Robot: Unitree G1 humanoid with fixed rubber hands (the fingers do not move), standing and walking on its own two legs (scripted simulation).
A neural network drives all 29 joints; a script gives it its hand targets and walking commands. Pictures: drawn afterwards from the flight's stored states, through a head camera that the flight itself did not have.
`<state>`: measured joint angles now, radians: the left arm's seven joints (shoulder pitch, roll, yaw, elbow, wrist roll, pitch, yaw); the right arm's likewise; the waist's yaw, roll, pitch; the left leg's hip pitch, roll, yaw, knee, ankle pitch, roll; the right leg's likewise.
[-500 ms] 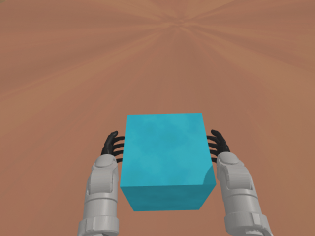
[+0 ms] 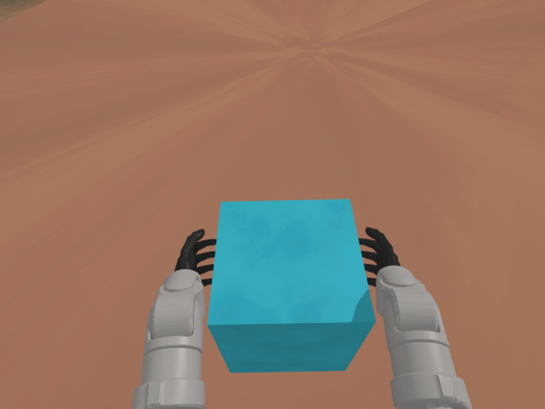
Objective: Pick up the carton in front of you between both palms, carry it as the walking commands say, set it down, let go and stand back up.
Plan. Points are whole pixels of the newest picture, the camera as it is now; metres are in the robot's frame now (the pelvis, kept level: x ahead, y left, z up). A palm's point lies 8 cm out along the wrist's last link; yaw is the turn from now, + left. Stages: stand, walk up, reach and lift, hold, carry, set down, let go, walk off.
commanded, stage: carry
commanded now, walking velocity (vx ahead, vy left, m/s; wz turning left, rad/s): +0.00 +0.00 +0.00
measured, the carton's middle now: (286, 291) +0.32 +0.00 -0.04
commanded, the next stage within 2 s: hold in 0.68 s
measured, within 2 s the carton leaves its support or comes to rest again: neither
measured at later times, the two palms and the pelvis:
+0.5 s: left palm (189, 283) +0.29 +0.15 +0.04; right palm (386, 274) +0.29 -0.15 +0.03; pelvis +0.00 +0.00 +0.00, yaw +0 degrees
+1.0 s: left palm (218, 256) +0.33 +0.10 +0.06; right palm (420, 284) +0.27 -0.19 +0.05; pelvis +0.01 +0.01 +0.01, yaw -8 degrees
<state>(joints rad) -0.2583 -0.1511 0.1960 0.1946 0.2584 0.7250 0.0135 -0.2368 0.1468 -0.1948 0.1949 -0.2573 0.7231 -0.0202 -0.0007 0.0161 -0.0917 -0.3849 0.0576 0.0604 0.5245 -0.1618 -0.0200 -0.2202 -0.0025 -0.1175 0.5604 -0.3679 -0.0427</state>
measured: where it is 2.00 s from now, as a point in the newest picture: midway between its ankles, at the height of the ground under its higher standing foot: outside the picture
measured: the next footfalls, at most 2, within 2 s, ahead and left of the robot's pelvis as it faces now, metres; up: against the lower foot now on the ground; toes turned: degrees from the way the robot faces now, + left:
none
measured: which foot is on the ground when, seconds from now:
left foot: down 0.00-1.00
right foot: down 0.00-1.00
